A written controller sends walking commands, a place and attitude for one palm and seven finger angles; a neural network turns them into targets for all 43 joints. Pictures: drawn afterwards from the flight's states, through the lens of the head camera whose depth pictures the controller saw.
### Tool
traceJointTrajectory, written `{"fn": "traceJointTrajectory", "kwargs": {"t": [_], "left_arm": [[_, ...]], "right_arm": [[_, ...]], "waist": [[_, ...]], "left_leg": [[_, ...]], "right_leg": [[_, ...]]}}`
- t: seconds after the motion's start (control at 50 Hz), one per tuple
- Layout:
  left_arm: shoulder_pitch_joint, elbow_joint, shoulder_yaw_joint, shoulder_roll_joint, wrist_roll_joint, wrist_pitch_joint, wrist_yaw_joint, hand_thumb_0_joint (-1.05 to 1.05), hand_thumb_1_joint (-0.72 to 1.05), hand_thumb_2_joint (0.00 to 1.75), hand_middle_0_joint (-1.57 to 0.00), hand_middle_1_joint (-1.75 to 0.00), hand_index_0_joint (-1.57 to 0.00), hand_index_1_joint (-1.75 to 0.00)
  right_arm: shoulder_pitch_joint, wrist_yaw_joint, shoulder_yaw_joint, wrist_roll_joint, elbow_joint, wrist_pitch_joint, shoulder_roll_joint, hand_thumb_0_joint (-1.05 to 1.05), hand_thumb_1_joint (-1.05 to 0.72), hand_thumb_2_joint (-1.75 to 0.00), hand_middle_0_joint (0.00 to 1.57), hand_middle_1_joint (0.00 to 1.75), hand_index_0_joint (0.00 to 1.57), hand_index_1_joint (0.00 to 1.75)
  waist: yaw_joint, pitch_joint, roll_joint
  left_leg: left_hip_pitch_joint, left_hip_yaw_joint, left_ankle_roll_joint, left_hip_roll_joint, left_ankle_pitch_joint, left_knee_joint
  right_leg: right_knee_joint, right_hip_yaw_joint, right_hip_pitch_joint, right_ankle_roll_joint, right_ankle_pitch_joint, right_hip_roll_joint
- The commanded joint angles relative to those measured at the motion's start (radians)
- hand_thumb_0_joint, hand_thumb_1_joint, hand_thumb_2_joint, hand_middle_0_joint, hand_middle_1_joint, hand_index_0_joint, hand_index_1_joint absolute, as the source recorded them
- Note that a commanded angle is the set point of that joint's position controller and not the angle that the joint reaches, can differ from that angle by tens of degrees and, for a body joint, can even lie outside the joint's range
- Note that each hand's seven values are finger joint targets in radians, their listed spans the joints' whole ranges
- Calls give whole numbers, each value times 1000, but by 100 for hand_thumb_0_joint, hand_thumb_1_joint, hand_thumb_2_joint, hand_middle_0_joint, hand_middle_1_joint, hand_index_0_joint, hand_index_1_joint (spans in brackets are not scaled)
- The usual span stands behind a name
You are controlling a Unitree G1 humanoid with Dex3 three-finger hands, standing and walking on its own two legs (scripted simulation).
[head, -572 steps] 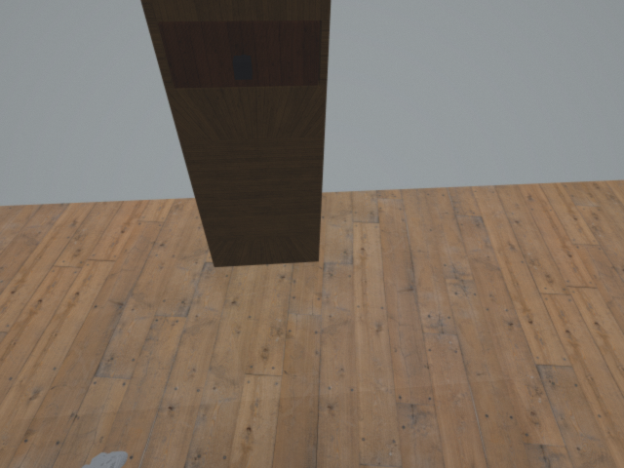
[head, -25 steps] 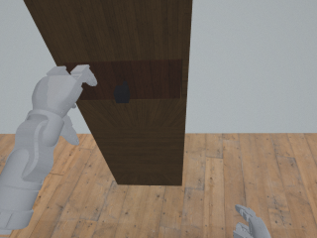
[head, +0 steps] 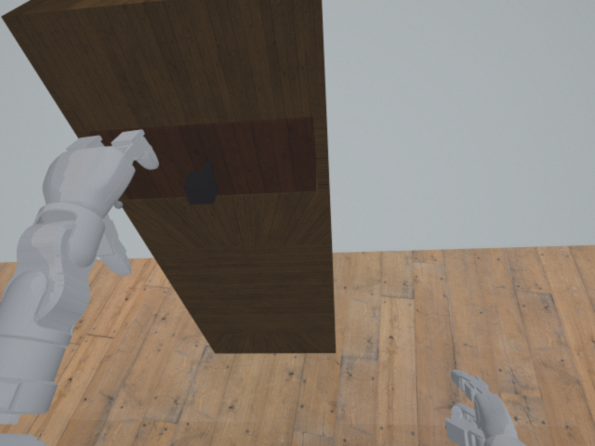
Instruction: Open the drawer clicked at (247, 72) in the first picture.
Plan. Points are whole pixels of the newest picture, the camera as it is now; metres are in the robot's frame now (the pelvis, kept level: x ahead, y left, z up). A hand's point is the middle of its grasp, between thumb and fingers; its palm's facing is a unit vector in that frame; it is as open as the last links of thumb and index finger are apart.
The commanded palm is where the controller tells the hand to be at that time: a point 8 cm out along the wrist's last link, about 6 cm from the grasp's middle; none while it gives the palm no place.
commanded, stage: move the hooked fingers above the handle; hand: left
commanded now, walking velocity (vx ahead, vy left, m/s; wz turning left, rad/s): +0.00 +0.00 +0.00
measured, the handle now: (204, 179) +0.51 +0.24 +0.08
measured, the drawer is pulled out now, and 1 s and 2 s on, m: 0.00 0.00 0.00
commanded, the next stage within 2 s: none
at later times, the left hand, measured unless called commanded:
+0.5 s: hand (135, 199) +0.38 +0.28 +0.15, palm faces +0.02 -0.04 -1.00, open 13.9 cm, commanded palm +0.36 +0.27 +0.22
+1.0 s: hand (175, 187) +0.43 +0.24 +0.13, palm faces -0.04 -0.01 -1.00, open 13.8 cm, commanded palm +0.41 +0.26 +0.21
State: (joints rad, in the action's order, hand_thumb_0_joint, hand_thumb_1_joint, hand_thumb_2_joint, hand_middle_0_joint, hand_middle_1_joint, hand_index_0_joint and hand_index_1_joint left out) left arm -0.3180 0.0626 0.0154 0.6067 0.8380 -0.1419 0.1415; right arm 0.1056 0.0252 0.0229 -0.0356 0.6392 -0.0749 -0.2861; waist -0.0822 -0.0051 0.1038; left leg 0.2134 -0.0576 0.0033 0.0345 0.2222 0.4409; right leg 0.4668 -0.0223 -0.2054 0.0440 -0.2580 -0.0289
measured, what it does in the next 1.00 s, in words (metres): stands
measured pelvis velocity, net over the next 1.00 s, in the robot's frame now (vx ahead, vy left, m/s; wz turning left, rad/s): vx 0.02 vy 0.03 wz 0.00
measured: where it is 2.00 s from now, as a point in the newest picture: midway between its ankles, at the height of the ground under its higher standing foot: outside the picture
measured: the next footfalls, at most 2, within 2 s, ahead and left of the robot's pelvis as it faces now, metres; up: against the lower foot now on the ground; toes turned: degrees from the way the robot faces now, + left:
none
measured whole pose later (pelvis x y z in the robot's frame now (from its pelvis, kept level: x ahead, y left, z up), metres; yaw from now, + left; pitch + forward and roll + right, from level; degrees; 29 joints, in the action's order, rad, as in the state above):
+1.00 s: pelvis +0.02 +0.03 +0.00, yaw +0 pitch +5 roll +0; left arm -0.58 0.37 -0.17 0.53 0.91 -0.11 0.14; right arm 0.21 0.03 0.00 -0.04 0.64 -0.15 -0.26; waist -0.03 -0.04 0.08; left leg 0.31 -0.04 0.05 0.07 0.26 0.48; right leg 0.49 -0.01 -0.29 0.00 -0.29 0.01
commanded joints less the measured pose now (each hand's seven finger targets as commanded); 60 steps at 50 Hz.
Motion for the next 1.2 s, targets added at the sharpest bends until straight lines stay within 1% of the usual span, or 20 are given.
{"fn": "traceJointTrajectory", "kwargs": {"t": [0.0,0.04,0.12,0.2,0.3,0.34,0.42,0.44,0.5,0.54,0.64,0.72,0.78,0.84,0.9,1.0,1.02,1.04,1.1,1.18], "left_arm": [[-315,-157,66,196,11,3,4,0,-50,30,-30,-120,-30,-120],[-345,-170,102,243,13,28,4,0,-50,30,-30,-120,-30,-120],[-392,-218,187,315,10,98,-30,0,-50,30,-30,-120,-30,-120],[-372,-131,258,343,-4,118,-88,0,-50,30,-30,-120,-30,-120],[-351,-13,191,288,12,49,-95,0,-50,30,-30,-120,-30,-120],[-354,-10,107,216,15,20,-66,0,-50,30,-30,-120,-30,-120],[-407,-64,40,197,28,20,-14,0,-50,30,-30,-120,-30,-120],[-416,-90,40,195,20,35,-7,0,-50,30,-30,-120,-30,-120],[-491,-144,53,214,29,90,-22,0,-50,30,-30,-120,-30,-120],[-534,-147,109,263,28,121,-58,0,-50,30,-30,-120,-30,-120],[-588,13,189,308,48,104,-153,0,-50,30,-30,-120,-30,-120],[-606,129,68,204,84,24,-161,0,-50,30,-30,-120,-30,-120],[-593,177,-11,161,98,-27,-110,0,-50,30,-30,-120,-30,-120],[-667,127,-130,62,93,-24,-50,0,-50,30,-30,-120,-30,-120],[-733,65,-117,90,86,32,-32,0,-50,30,-30,-120,-30,-120],[-772,126,44,217,82,122,-110,0,-50,30,-30,-120,-30,-120],[-789,169,63,227,84,125,-133,0,-50,30,-30,-120,-30,-120],[-784,216,131,294,88,123,-160,0,-50,30,-30,-120,-30,-120],[-812,357,89,254,109,92,-216,0,-50,30,-30,-120,-30,-120],[-790,421,119,343,149,44,-215,0,-50,30,-30,-120,-30,-120]], "right_arm": [[-137,8,-25,-4,-173,34,-94,0,-90,-90,20,30,20,30],[-133,15,-28,-1,-174,37,-99,0,-90,-90,20,30,20,30],[-111,25,-32,7,-166,37,-88,0,-90,-90,20,30,20,30],[-84,21,-41,5,-141,35,-83,0,-90,-90,20,30,20,30],[-84,8,-44,-4,-141,9,-96,0,-90,-90,20,30,20,30],[-92,5,-46,-10,-157,1,-100,0,-90,-90,20,30,20,30],[-83,9,-46,-10,-172,-11,-106,0,-90,-90,20,30,20,30],[-80,12,-48,-8,-179,-7,-102,0,-90,-90,20,30,20,30],[-61,20,-48,0,-172,-3,-93,0,-90,-90,20,30,20,30],[-39,22,-52,4,-157,3,-95,0,-90,-90,20,30,20,30],[-13,10,-52,1,-117,-2,-89,0,-90,-90,20,30,20,30],[-17,-5,-49,-6,-110,-22,-90,0,-90,-90,20,30,20,30],[-11,-7,-52,-12,-126,-39,-104,0,-90,-90,20,30,20,30],[-1,-3,-57,-18,-147,-42,-103,0,-90,-90,20,30,20,30],[22,7,-60,-10,-151,-34,-101,0,-90,-90,20,30,20,30],[61,14,-60,-3,-115,-25,-94,0,-90,-90,20,30,20,30],[65,16,-57,-3,-105,-26,-91,0,-90,-90,20,30,20,30],[69,16,-57,-1,-93,-28,-97,0,-90,-90,20,30,20,30],[55,17,-44,-6,-77,-34,-82,0,-90,-90,20,30,20,30],[51,24,-50,-3,-84,-42,-101,0,-90,-90,20,30,20,30]], "waist": [[22,-235,-118],[22,-257,-135],[4,-340,-77],[-5,-317,-72],[4,-292,-88],[23,-300,-103],[46,-323,-114],[47,-332,-133],[48,-364,-73],[39,-369,-50],[13,-361,-38],[31,-335,-29],[50,-348,-66],[91,-362,-87],[92,-410,-60],[52,-382,-48],[49,-367,-60],[32,-366,-63],[30,-315,-69],[21,-435,-64]], "left_leg": [[-10,65,36,24,-207,-23],[-10,61,40,27,-218,-11],[-24,58,45,40,-277,7],[9,60,36,35,-305,12],[34,72,30,28,-319,16],[18,76,34,28,-320,23],[-16,58,44,25,-320,22],[-30,57,49,26,-328,32],[-73,37,48,27,-354,34],[-78,28,40,22,-380,38],[-46,24,16,8,-412,20],[-41,31,5,-5,-407,6],[-49,28,11,-11,-393,4],[-105,6,21,-16,-407,16],[-162,-13,25,-14,-443,32],[-107,-9,10,-9,-455,30],[-83,0,8,-8,-445,26],[-48,9,7,-6,-418,18],[25,37,10,0,-327,-5],[43,68,24,4,-329,-3]], "right_leg": [[-58,30,117,-30,247,42],[-51,37,133,-32,272,41],[-22,44,176,-29,367,45],[-12,38,173,-26,407,43],[-3,28,153,-26,419,42],[-4,25,137,-27,420,41],[1,14,105,-26,393,34],[-1,18,107,-27,405,31],[7,10,75,-17,352,23],[5,7,64,-10,331,16],[6,-10,66,5,295,10],[5,-19,28,5,264,12],[0,-17,26,2,254,13],[-6,-19,-22,0,232,11],[3,-11,-44,0,225,9],[12,-16,-25,11,239,1],[14,-18,-19,12,247,0],[11,-15,10,15,245,0],[3,-13,26,12,229,4],[6,22,141,1,310,20]]}}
